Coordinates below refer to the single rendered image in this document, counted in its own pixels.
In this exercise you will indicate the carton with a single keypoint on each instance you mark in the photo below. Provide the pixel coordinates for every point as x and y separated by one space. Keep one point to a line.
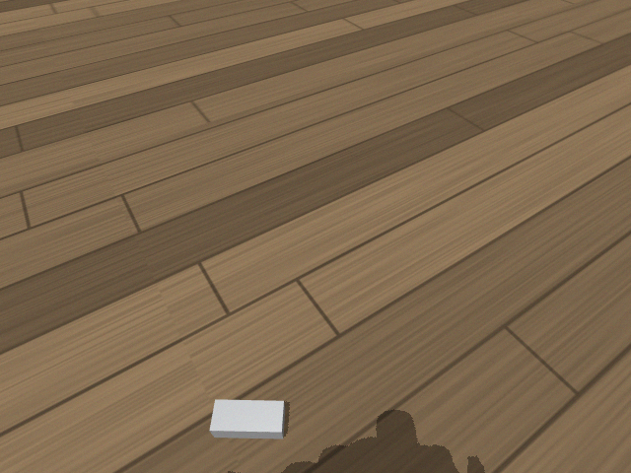
248 419

